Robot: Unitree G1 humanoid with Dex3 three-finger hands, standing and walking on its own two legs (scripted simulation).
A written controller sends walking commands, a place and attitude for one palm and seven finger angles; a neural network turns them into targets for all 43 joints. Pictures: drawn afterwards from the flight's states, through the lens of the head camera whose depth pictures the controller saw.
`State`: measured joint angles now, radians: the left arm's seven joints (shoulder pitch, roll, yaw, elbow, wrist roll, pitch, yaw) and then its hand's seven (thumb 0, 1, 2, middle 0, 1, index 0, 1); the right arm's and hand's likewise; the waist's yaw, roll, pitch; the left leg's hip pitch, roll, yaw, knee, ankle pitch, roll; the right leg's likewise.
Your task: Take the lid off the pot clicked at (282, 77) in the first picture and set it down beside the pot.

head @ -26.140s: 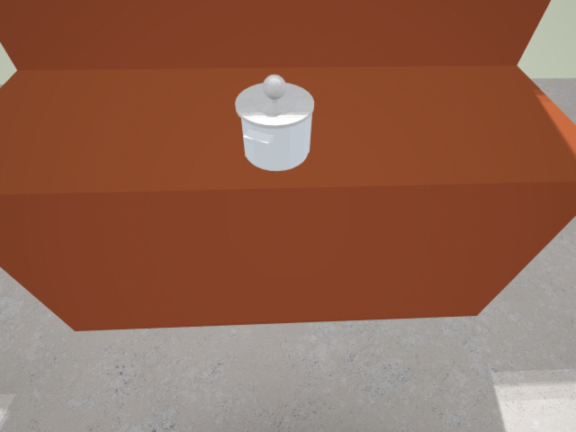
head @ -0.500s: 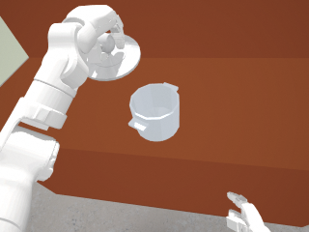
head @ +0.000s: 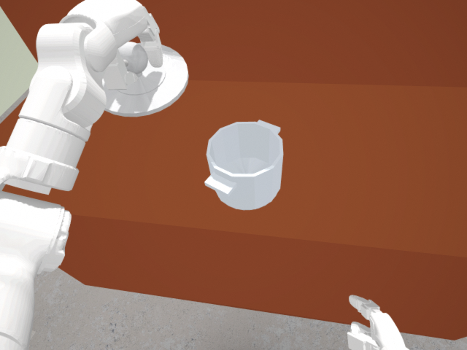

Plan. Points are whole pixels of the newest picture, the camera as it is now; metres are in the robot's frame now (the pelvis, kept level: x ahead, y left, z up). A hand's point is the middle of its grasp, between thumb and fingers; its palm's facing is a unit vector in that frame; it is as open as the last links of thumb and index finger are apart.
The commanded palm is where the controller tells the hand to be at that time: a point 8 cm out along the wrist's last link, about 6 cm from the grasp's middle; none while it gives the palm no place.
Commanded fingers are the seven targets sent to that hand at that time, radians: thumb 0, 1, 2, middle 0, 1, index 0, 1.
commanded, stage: move the lid sideways beside the pot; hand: left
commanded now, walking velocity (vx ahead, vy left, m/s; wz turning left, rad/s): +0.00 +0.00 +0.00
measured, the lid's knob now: (132, 58) +0.48 +0.17 +0.26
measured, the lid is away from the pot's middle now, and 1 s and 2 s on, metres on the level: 0.17 0.25 0.23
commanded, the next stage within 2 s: lower the lid onto the table in 0.70 s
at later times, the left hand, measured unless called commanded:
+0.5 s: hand (89, 61) +0.45 +0.22 +0.28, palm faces -0.12 +0.01 -0.99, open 7.2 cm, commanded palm +0.42 +0.23 +0.35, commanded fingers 0.00 0.43 1.30 -1.01 -0.76 -1.04 -0.77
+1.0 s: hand (71, 78) +0.43 +0.25 +0.26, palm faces -0.17 +0.01 -0.98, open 7.2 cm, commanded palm +0.42 +0.24 +0.33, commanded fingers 0.00 0.43 1.30 -1.01 -0.76 -1.04 -0.77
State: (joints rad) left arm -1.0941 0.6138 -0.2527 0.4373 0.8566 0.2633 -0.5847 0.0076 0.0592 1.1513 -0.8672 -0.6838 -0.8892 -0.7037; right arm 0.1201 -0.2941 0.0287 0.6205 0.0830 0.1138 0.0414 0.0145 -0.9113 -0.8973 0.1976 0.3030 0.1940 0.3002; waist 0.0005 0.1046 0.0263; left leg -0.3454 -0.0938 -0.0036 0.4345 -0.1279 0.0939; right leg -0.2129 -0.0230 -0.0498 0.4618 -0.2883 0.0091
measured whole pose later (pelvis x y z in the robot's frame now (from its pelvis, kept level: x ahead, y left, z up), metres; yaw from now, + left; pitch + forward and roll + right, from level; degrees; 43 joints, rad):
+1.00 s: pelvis -0.01 +0.01 +0.00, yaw +1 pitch +3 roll -2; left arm -1.13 0.70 -0.23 0.57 0.88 0.19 -0.61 0.01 0.06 1.15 -0.86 -0.69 -0.89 -0.70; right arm 0.13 -0.30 0.02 0.63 0.09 0.13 0.02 0.01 -0.91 -0.90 0.20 0.30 0.19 0.30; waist 0.00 0.09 0.04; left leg -0.38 -0.10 -0.03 0.44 -0.11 0.11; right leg -0.22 -0.03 -0.07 0.44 -0.26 0.00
